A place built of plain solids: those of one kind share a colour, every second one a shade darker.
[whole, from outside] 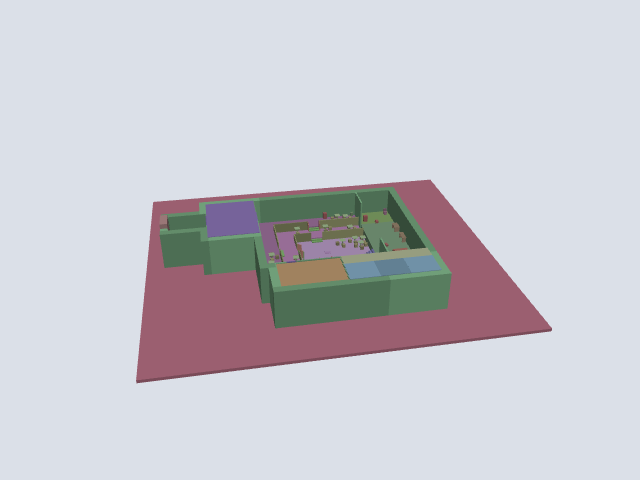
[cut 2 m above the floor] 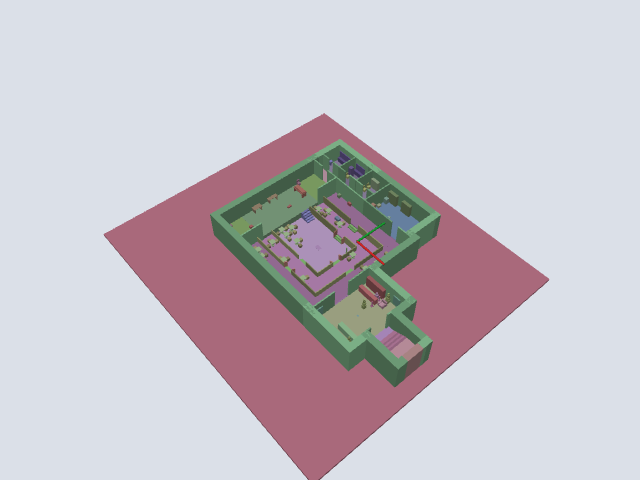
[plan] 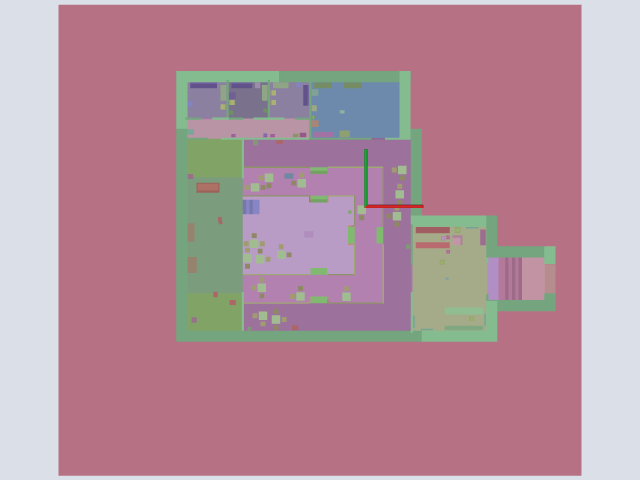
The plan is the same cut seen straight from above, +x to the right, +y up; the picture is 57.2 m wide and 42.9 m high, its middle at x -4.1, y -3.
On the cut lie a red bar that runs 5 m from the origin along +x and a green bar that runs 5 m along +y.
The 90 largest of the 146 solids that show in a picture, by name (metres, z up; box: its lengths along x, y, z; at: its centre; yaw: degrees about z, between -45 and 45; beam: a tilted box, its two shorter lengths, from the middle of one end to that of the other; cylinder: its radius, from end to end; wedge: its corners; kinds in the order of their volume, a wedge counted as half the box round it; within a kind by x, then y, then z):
{
 "ground_under_all_1": {"box": [46.74, 42.11, 0.4], "at": [-4.11, -3.02, -0.75]},
 "wall_1": {"box": [1.0, 19.05, 5.13], "at": [-16.45, -2.58, 1.97]},
 "wall_2": {"box": [1.0, 3.6, 5.13], "at": [-16.45, 6.95, 1.97]},
 "wall_3": {"box": [1.0, 5.15, 5.13], "at": [-16.45, 9.53, 1.97]},
 "wall_4": {"box": [1.47, 0.2, 5.13], "at": [-15.41, 7.85, 1.97]},
 "wall_5": {"box": [2.05, 0.2, 5.13], "at": [-15.13, 6.05, 1.97]},
 "wall_6": {"box": [2.05, 0.2, 5.13], "at": [-15.13, 6.05, 1.97]},
 "wall_7": {"box": [5.5, 1.0, 5.13], "at": [-14.2, 11.6, 1.97]},
 "wall_8": {"box": [1.47, 0.2, 5.13], "at": [-12.99, 7.85, 1.97]},
 "wall_9": {"box": [0.2, 3.55, 5.13], "at": [-12.36, 9.53, 1.97]},
 "wall_10": {"box": [1.47, 0.2, 5.13], "at": [-11.72, 7.85, 1.97]},
 "wall_11": {"box": [0.2, 3.65, 5.13], "at": [-11.0, -9.47, 1.97]},
 "wall_12": {"box": [0.2, 3.65, 5.13], "at": [-11.0, 4.33, 1.97]},
 "wall_13": {"box": [5.5, 1.0, 5.13], "at": [-10.51, 11.6, 1.97]},
 "wall_14": {"box": [8.09, 0.2, 5.13], "at": [-8.91, 6.05, 1.97]},
 "wall_15": {"box": [2.74, 0.2, 5.13], "at": [-8.66, 7.85, 1.97]},
 "wall_16": {"box": [0.2, 3.55, 5.13], "at": [-8.66, 9.53, 1.97]},
 "wall_17": {"box": [1.47, 0.2, 5.13], "at": [-8.03, 7.85, 1.97]},
 "wall_18": {"box": [5.5, 1.0, 5.13], "at": [-6.81, 11.6, 1.97]},
 "wall_19": {"box": [21.95, 1.0, 5.13], "at": [-5.97, -11.6, 1.97]},
 "wall_20": {"box": [0.2, 5.35, 5.13], "at": [-4.97, 8.62, 1.97]},
 "wall_21": {"box": [5.57, 0.2, 5.13], "at": [-2.28, 6.05, 1.97]},
 "wall_22": {"box": [9.87, 1.0, 5.13], "at": [-0.93, 11.6, 1.97]},
 "wall_23": {"box": [1.5, 0.2, 5.13], "at": [2.45, 6.05, 1.97]},
 "wall_24": {"box": [1.0, 6.15, 5.13], "at": [3.5, 9.03, 1.97]},
 "wall_25": {"box": [1.91, 1.0, 5.13], "at": [4.05, 6.45, 1.97]},
 "wall_26": {"box": [0.2, 3.65, 5.13], "at": [4.1, -9.48, 1.97]},
 "wall_27": {"box": [0.2, 3.65, 5.13], "at": [4.1, -9.48, 1.97]},
 "wall_28": {"box": [0.2, 3.51, 5.13], "at": [4.1, -3.5, 1.97]},
 "wall_29": {"box": [0.2, 3.65, 5.13], "at": [4.1, -3.43, 1.97]},
 "wall_30": {"box": [1.0, 8.71, 5.13], "at": [4.5, 2.6, 1.97]},
 "wall_31": {"box": [8.55, 1.0, 5.13], "at": [7.47, -11.6, 1.97]},
 "wall_32": {"box": [7.75, 1.0, 5.13], "at": [7.88, -1.31, 1.97]},
 "wall_33": {"box": [1.0, 3.64, 5.13], "at": [11.25, -10.28, 1.97]},
 "wall_34": {"box": [1.0, 3.64, 5.13], "at": [11.25, -2.63, 1.97]},
 "wall_35": {"box": [6.2, 1.0, 5.13], "at": [13.85, -8.86, 1.97]},
 "wall_36": {"box": [6.2, 1.0, 5.13], "at": [13.85, -4.05, 1.97]},
 "wall_37": {"box": [1.0, 1.6, 5.13], "at": [16.45, -8.56, 1.97]},
 "wall_38": {"box": [1.0, 1.6, 5.13], "at": [16.45, -4.36, 1.97]},
 "floor_terrace_1": {"box": [10.0, 5.1, 1.04], "at": [-6.0, -8.65, -0.08]},
 "floor_terrace_2": {"box": [10.0, 5.1, 1.04], "at": [-6.0, 3.5, -0.08]},
 "floor_terrace_3": {"box": [12.55, 2.55, 1.48], "at": [-4.72, -9.93, 0.14]},
 "floor_terrace_4": {"box": [12.55, 2.55, 1.48], "at": [-4.72, 4.78, 0.14]},
 "floor_terrace_5": {"box": [5.1, 17.25, 1.04], "at": [1.55, -2.58, -0.08]},
 "floor_terrace_6": {"box": [2.55, 17.25, 1.48], "at": [2.83, -2.58, 0.14]},
 "floor_hall_floor_1": {"box": [20.15, 17.25, 0.6], "at": [-5.97, -2.58, -0.3]},
 "floor_foyer_1": {"box": [6.75, 9.49, 1.48], "at": [7.47, -6.46, 0.14]},
 "platform_stage_1": {"box": [5.05, 10.35, 1.65], "at": [-13.53, -2.57, 0.23]},
 "floor_kitchen_1": {"box": [8.07, 5.15, 1.48], "at": [-0.93, 8.62, 0.14]},
 "floor_dressing_1": {"box": [3.7, 3.35, 1.65], "at": [-14.2, 9.53, 0.23]},
 "floor_dressing_2": {"box": [3.7, 3.35, 1.65], "at": [-10.51, 9.53, 0.23]},
 "floor_dressing_3": {"box": [3.7, 3.35, 1.65], "at": [-6.81, 9.53, 0.23]},
 "floor_wing_1": {"box": [5.05, 3.45, 1.65], "at": [-13.52, -9.47, 0.23]},
 "floor_wing_2": {"box": [5.05, 3.45, 1.65], "at": [-13.52, 4.33, 0.23]},
 "floor_back_corridor_1": {"box": [11.09, 1.8, 1.65], "at": [-10.51, 6.95, 0.23]},
 "floor_street_head_1": {"box": [2.1, 4.0, 2.53], "at": [15.0, -6.46, 0.67]},
 "ceil_foyer_1": {"box": [6.75, 9.49, 0.3], "at": [7.47, -6.46, 4.43]},
 "tread_street_1": {"box": [0.3, 3.8, 1.63], "at": [12.0, -6.46, 0.21]},
 "tread_street_2": {"box": [0.3, 3.8, 1.78], "at": [12.3, -6.46, 0.29]},
 "tread_street_3": {"box": [0.3, 3.8, 1.93], "at": [12.6, -6.46, 0.36]},
 "tread_street_4": {"box": [0.3, 3.8, 2.08], "at": [12.9, -6.46, 0.44]},
 "tread_street_5": {"box": [0.3, 3.8, 2.23], "at": [13.2, -6.46, 0.52]},
 "tread_street_6": {"box": [0.3, 3.8, 2.38], "at": [13.5, -6.46, 0.59]},
 "tread_street_7": {"box": [0.3, 3.8, 2.53], "at": [13.8, -6.46, 0.67]},
 "door_leaf_1": {"box": [0.97, 2.6, 5.8], "at": [16.46, -6.46, 2.3]},
 "ceil_kitchen_1": {"box": [8.07, 5.15, 0.3], "at": [-0.93, 8.62, 4.28]},
 "rail_terrace_1": {"box": [6.0, 0.12, 2.38], "at": [-8.0, -8.65, 0.59]},
 "rail_terrace_2": {"box": [6.0, 0.12, 1.94], "at": [-8.0, -6.1, 0.37]},
 "rail_terrace_3": {"box": [6.0, 0.12, 1.94], "at": [-8.0, 0.95, 0.37]},
 "rail_terrace_4": {"box": [6.0, 0.12, 2.38], "at": [-8.0, 3.5, 0.59]},
 "rail_terrace_5": {"box": [4.96, 0.12, 2.38], "at": [-0.93, -8.65, 0.59]},
 "rail_terrace_6": {"box": [4.96, 0.12, 2.38], "at": [-0.93, 3.5, 0.59]},
 "rail_terrace_7": {"box": [0.12, 5.28, 2.38], "at": [1.55, -6.01, 0.59]},
 "rail_terrace_8": {"box": [0.12, 5.28, 2.38], "at": [1.55, 0.86, 0.59]},
 "ceil_dressing_1": {"box": [3.7, 3.35, 0.3], "at": [-14.2, 9.53, 4.45]},
 "ceil_dressing_2": {"box": [3.7, 3.35, 0.3], "at": [-10.51, 9.53, 4.45]},
 "ceil_dressing_3": {"box": [3.7, 3.35, 0.3], "at": [-6.81, 9.53, 4.45]},
 "ceil_back_corridor_1": {"box": [11.09, 1.8, 0.3], "at": [-10.51, 6.95, 4.45]},
 "floor_street_foot_1": {"box": [1.0, 4.0, 1.48], "at": [11.35, -6.46, 0.14]},
 "bar_foyer_1": {"box": [3.45, 0.4, 2.1], "at": [8.78, -10.87, 1.93]},
 "bar_foyer_2": {"box": [3.45, 0.65, 1.1], "at": [8.78, -9.35, 1.43]},
 "cloakroom_foyer_1": {"box": [3.05, 0.55, 1.0], "at": [5.97, -3.47, 1.38]},
 "cloakroom_foyer_2": {"box": [3.05, 0.55, 1.75], "at": [5.97, -2.12, 1.75]},
 "costume_rail_dressing_1": {"box": [0.5, 1.4, 1.66], "at": [-12.74, 10.15, 1.87]},
 "costume_rail_dressing_2": {"box": [0.5, 1.4, 1.66], "at": [-9.04, 10.15, 1.87]},
 "costume_rail_dressing_3": {"box": [1.4, 0.5, 1.66], "at": [-7.61, 10.82, 1.87]},
 "shelves_kitchen_1": {"box": [1.6, 0.5, 2.0], "at": [-3.82, 10.82, 1.88]},
 "shelves_kitchen_2": {"box": [1.6, 0.5, 2.0], "at": [-1.17, 10.82, 1.88]},
 "lockers_kitchen_1": {"box": [1.8, 0.48, 1.8], "at": [-3.75, 6.42, 1.78]},
 "dressing_table_dressing_1": {"box": [2.4, 0.5, 0.77], "at": [-14.5, 10.82, 1.43]}
}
